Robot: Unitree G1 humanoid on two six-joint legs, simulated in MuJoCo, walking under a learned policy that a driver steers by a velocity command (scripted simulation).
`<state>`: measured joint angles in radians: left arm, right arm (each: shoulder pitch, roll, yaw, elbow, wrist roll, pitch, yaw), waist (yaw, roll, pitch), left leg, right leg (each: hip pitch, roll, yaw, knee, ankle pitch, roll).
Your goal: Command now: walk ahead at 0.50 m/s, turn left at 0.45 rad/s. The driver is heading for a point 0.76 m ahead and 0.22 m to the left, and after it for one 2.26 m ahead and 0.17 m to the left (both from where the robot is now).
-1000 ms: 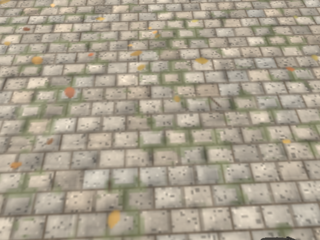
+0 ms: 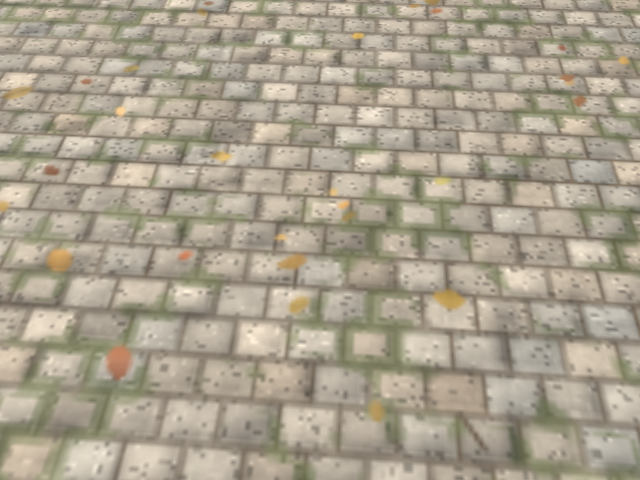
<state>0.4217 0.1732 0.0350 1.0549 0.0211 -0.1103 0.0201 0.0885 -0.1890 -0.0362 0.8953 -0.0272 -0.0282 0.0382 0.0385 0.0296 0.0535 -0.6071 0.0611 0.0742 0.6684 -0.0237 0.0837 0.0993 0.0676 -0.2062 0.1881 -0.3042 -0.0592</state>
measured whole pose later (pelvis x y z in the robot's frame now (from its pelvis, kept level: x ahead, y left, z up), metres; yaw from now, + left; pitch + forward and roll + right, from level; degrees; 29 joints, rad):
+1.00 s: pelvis +0.54 +0.10 +0.01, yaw +34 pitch +1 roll -1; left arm 0.39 0.25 0.05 0.86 0.02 -0.09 0.00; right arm 0.12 -0.28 -0.06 0.73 -0.04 0.00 0.07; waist 0.05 0.05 0.04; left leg -0.67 0.06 -0.02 0.89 -0.09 0.04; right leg -0.03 0.01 -0.20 0.26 -0.24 -0.03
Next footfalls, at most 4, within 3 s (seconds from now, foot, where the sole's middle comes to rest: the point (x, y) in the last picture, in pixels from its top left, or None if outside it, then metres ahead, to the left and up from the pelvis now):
0.10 left None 0.21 0.08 -0.77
0.64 right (348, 428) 0.57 0.00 -0.77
1.16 left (199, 382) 0.66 0.33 -0.77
1.64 right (260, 310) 0.85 0.21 -0.77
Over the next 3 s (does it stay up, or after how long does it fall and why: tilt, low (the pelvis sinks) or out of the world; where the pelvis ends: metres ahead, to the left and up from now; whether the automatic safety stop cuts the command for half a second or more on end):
stays up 0.76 0.25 0.01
